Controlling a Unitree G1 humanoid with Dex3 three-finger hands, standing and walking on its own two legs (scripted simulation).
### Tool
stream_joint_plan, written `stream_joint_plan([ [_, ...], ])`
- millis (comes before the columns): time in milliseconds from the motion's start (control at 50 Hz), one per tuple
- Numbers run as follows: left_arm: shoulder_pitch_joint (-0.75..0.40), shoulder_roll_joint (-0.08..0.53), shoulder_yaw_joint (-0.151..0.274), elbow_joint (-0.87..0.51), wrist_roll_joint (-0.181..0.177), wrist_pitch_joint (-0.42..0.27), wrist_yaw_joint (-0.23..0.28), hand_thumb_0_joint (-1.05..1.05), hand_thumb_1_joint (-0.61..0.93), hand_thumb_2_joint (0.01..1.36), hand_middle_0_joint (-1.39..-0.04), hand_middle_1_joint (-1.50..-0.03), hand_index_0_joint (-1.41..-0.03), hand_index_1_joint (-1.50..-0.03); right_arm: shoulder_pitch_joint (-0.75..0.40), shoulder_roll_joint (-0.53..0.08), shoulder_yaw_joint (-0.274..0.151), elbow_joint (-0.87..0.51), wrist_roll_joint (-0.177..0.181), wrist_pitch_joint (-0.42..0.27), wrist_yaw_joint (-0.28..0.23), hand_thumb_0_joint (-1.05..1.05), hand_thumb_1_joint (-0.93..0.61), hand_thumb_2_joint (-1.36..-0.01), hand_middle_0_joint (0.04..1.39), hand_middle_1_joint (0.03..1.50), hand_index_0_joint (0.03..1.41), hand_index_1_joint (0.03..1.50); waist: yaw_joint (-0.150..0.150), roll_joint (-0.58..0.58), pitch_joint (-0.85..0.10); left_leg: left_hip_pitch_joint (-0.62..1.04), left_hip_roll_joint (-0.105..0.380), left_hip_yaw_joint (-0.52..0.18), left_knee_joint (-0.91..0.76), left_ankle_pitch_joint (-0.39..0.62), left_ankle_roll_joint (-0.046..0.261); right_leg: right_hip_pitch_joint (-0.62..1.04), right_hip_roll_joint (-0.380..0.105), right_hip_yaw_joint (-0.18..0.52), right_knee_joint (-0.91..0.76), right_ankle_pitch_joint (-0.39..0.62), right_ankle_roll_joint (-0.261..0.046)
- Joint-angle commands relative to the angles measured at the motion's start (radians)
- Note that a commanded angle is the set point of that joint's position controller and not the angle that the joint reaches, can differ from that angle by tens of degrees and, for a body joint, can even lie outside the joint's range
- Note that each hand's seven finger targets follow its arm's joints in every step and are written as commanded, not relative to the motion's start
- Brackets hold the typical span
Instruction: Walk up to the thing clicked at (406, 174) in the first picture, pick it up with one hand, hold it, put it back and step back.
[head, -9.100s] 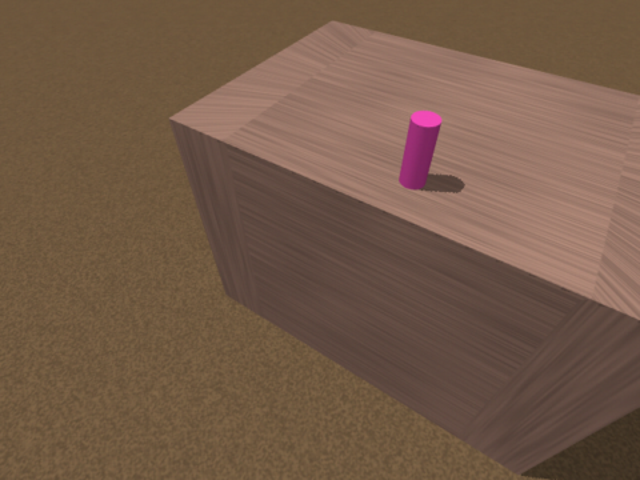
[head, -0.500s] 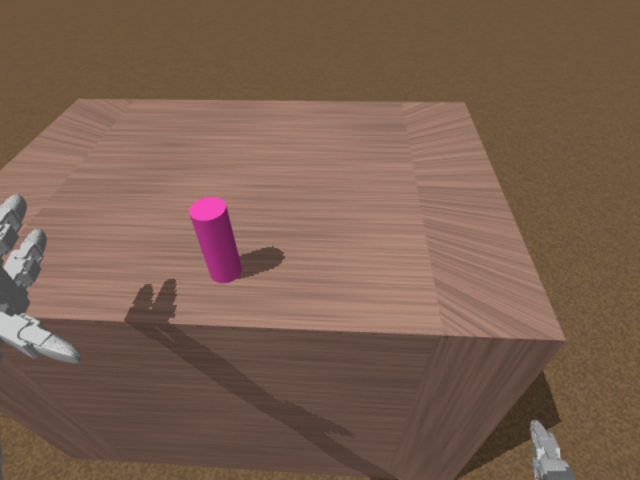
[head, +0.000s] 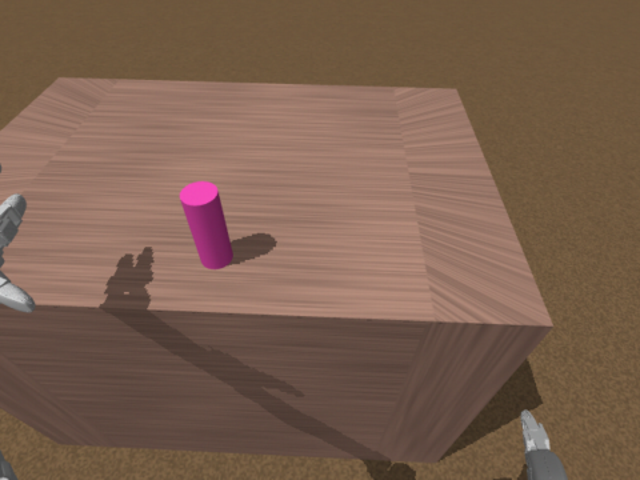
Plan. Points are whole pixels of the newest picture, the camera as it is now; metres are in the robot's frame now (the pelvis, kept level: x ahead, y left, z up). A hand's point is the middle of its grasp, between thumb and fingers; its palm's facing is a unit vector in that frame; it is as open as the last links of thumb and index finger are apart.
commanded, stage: go down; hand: left
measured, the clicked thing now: (208, 227) +0.47 +0.18 +0.05
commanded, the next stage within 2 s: approach in 1.72 s
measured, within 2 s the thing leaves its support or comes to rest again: neither
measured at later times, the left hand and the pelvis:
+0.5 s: hand (17, 222) +0.37 +0.35 +0.16, palm faces +0.12 -0.99 -0.02, open 17.7 cm; pelvis +0.01 +0.00 +0.00, yaw +0 degrees
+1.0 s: hand (14, 208) +0.39 +0.37 +0.16, palm faces +0.14 -0.99 -0.01, open 17.6 cm; pelvis +0.02 +0.00 -0.01, yaw +0 degrees
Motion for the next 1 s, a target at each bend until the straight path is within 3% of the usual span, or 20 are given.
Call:
stream_joint_plan([
  [0,-0.365,0.383,0.075,-0.160,-0.014,-0.081,0.006,0.000,-0.592,0.072,-0.039,-0.031,-0.037,-0.038,-0.099,-0.142,-0.046,-0.166,-0.003,-0.061,-0.014,0.000,0.547,-0.050,0.049,0.050,0.049,0.050,0.018,0.096,-0.250,0.141,-0.032,0.015,-0.054,0.189,0.024,0.011,0.033,-0.040,-0.055,0.166,-0.035],
  [20,-0.368,0.374,0.054,-0.147,-0.007,-0.083,0.008,0.000,-0.596,0.064,-0.042,-0.034,-0.043,-0.039,-0.124,-0.137,-0.040,-0.188,-0.003,-0.064,-0.014,0.000,0.548,-0.050,0.049,0.050,0.049,0.050,0.010,0.096,-0.238,0.138,-0.033,0.018,-0.054,0.186,0.025,0.010,0.032,-0.038,-0.058,0.163,-0.033],
  [60,-0.370,0.400,0.067,-0.140,0.002,-0.094,0.009,0.000,-0.588,0.076,-0.041,-0.032,-0.039,-0.040,-0.108,-0.147,-0.044,-0.167,-0.004,-0.063,-0.016,0.000,0.548,-0.051,0.049,0.050,0.049,0.050,0.011,0.133,-0.261,0.152,-0.022,0.008,-0.054,0.228,0.013,0.006,0.038,-0.043,-0.044,0.186,-0.041],
  [140,-0.401,0.422,0.077,-0.148,0.003,-0.112,0.013,0.000,-0.586,0.075,-0.041,-0.036,-0.039,-0.044,-0.102,-0.142,-0.043,-0.148,-0.004,-0.069,-0.014,0.000,0.540,-0.053,0.049,0.050,0.049,0.050,0.013,0.169,-0.247,0.139,-0.013,0.001,-0.058,0.210,0.006,-0.010,0.046,-0.046,-0.042,0.160,-0.046],
  [180,-0.406,0.417,0.079,-0.151,-0.005,-0.116,0.012,0.000,-0.587,0.067,-0.044,-0.034,-0.042,-0.041,-0.100,-0.132,-0.041,-0.143,-0.002,-0.069,-0.014,0.000,0.536,-0.054,0.049,0.050,0.049,0.050,0.002,0.152,-0.249,0.146,-0.017,0.010,-0.048,0.207,0.013,-0.018,0.044,-0.041,-0.049,0.168,-0.041],
  [200,-0.396,0.445,0.099,-0.136,-0.004,-0.116,0.014,0.000,-0.591,0.068,-0.045,-0.042,-0.045,-0.047,-0.097,-0.154,-0.056,-0.149,-0.003,-0.072,-0.019,0.000,0.535,-0.054,0.049,0.050,0.049,0.050,0.002,0.118,-0.263,0.138,-0.019,0.011,-0.037,0.219,0.018,0.001,0.043,-0.038,-0.048,0.185,-0.035],
  [240,-0.399,0.439,0.086,-0.143,0.003,-0.117,0.011,0.000,-0.590,0.068,-0.045,-0.038,-0.044,-0.044,-0.087,-0.116,-0.029,-0.122,-0.003,-0.070,-0.014,0.000,0.538,-0.054,0.049,0.050,0.049,0.050,0.002,0.149,-0.270,0.138,-0.023,0.017,-0.030,0.241,0.020,-0.009,0.039,-0.033,-0.046,0.205,-0.036],
  [300,-0.410,0.418,0.069,-0.126,-0.003,-0.117,-0.005,0.000,-0.611,0.058,-0.050,-0.043,-0.050,-0.048,-0.105,-0.149,-0.053,-0.128,-0.005,-0.075,-0.019,0.000,0.532,-0.054,0.049,0.050,0.049,0.050,-0.017,0.135,-0.283,0.162,-0.016,0.009,-0.023,0.274,0.017,-0.023,0.042,-0.038,-0.035,0.228,-0.036],
  [360,-0.425,0.437,0.068,-0.111,0.000,-0.120,-0.021,0.000,-0.611,0.066,-0.046,-0.041,-0.046,-0.047,-0.109,-0.125,-0.029,-0.087,-0.006,-0.074,-0.016,0.000,0.535,-0.054,0.049,0.050,0.049,0.050,-0.009,0.158,-0.276,0.161,-0.008,0.001,-0.018,0.312,0.014,-0.044,0.045,-0.040,-0.028,0.233,-0.041],
  [420,-0.427,0.428,0.060,-0.077,-0.004,-0.121,-0.033,0.000,-0.597,0.068,-0.044,-0.039,-0.043,-0.045,-0.120,-0.148,-0.044,-0.112,-0.009,-0.080,-0.021,0.000,0.534,-0.055,0.049,0.050,0.049,0.050,-0.027,0.118,-0.288,0.167,-0.012,0.003,-0.008,0.313,0.020,-0.038,0.044,-0.040,-0.027,0.249,-0.034],
  [440,-0.424,0.443,0.073,-0.079,-0.007,-0.119,-0.035,0.000,-0.581,0.072,-0.042,-0.037,-0.040,-0.044,-0.101,-0.133,-0.030,-0.085,-0.008,-0.077,-0.019,0.000,0.535,-0.054,0.049,0.050,0.049,0.050,-0.017,0.136,-0.284,0.161,-0.012,0.004,-0.005,0.322,0.019,-0.041,0.044,-0.040,-0.024,0.252,-0.036],
  [520,-0.418,0.466,0.085,-0.047,-0.008,-0.116,-0.043,0.000,-0.586,0.072,-0.042,-0.044,-0.044,-0.048,-0.070,-0.153,-0.046,-0.084,-0.010,-0.070,-0.022,0.000,0.535,-0.054,0.049,0.050,0.049,0.050,-0.025,0.118,-0.294,0.162,-0.014,0.005,0.008,0.369,0.022,-0.038,0.041,-0.041,-0.017,0.288,-0.034],
  [540,-0.420,0.482,0.086,-0.056,-0.002,-0.117,-0.044,0.000,-0.611,0.070,-0.047,-0.049,-0.048,-0.054,-0.067,-0.139,-0.032,-0.077,-0.008,-0.065,-0.018,0.000,0.533,-0.054,0.049,0.050,0.049,0.050,-0.016,0.144,-0.292,0.163,-0.012,0.002,0.005,0.368,0.019,-0.047,0.043,-0.042,-0.018,0.275,-0.037],
  [580,-0.432,0.497,0.092,-0.053,0.006,-0.119,-0.038,0.000,-0.596,0.069,-0.044,-0.040,-0.043,-0.046,-0.077,-0.172,-0.064,-0.105,-0.011,-0.067,-0.022,0.000,0.532,-0.055,0.049,0.050,0.049,0.050,-0.019,0.133,-0.299,0.153,-0.013,0.000,0.007,0.351,0.019,-0.052,0.043,-0.041,-0.017,0.262,-0.037],
  [640,-0.455,0.491,0.099,-0.048,-0.002,-0.126,-0.038,0.000,-0.597,0.063,-0.045,-0.036,-0.043,-0.043,-0.096,-0.123,-0.022,-0.121,-0.007,-0.069,-0.018,0.000,0.530,-0.056,0.049,0.050,0.049,0.050,-0.018,0.125,-0.295,0.131,-0.022,0.007,0.010,0.293,0.024,-0.039,0.040,-0.037,-0.018,0.241,-0.031],
  [720,-0.481,0.527,0.101,-0.048,0.009,-0.134,-0.045,0.000,-0.573,0.073,-0.043,-0.043,-0.042,-0.049,-0.118,-0.122,-0.016,-0.130,-0.009,-0.071,-0.019,0.000,0.534,-0.055,0.049,0.050,0.049,0.050,-0.014,0.162,-0.334,0.141,-0.019,0.002,0.022,0.339,0.021,-0.040,0.039,-0.036,-0.006,0.265,-0.035],
  [760,-0.464,0.523,0.092,-0.004,0.017,-0.126,-0.048,0.000,-0.587,0.075,-0.044,-0.041,-0.040,-0.049,-0.104,-0.138,-0.028,-0.105,-0.012,-0.066,-0.024,0.000,0.531,-0.057,0.049,0.050,0.049,0.050,-0.029,0.153,-0.331,0.147,-0.018,0.003,0.033,0.374,0.023,-0.049,0.038,-0.034,0.000,0.294,-0.034],
  [840,-0.496,0.535,0.091,-0.003,0.010,-0.126,-0.054,0.000,-0.581,0.064,-0.047,-0.041,-0.046,-0.046,-0.141,-0.155,-0.040,-0.132,-0.011,-0.072,-0.024,0.000,0.534,-0.055,0.049,0.050,0.049,0.050,-0.029,0.156,-0.323,0.131,-0.019,0.002,0.038,0.326,0.023,-0.069,0.038,-0.032,0.001,0.262,-0.033],
  [920,-0.501,0.548,0.099,0.010,0.013,-0.131,-0.053,0.000,-0.570,0.063,-0.046,-0.038,-0.044,-0.044,-0.090,-0.164,-0.048,-0.130,-0.012,-0.069,-0.024,0.000,0.530,-0.056,0.049,0.050,0.049,0.050,-0.044,0.157,-0.346,0.155,-0.010,-0.006,0.044,0.346,0.019,-0.089,0.045,-0.042,0.009,0.254,-0.038],
  [980,-0.509,0.564,0.107,0.025,0.017,-0.133,-0.052,0.000,-0.581,0.059,-0.049,-0.042,-0.049,-0.046,-0.098,-0.158,-0.044,-0.135,-0.012,-0.069,-0.021,0.000,0.528,-0.056,0.049,0.050,0.049,0.050,-0.037,0.148,-0.345,0.123,-0.013,-0.003,0.058,0.365,0.022,-0.085,0.042,-0.037,0.018,0.277,-0.035],
])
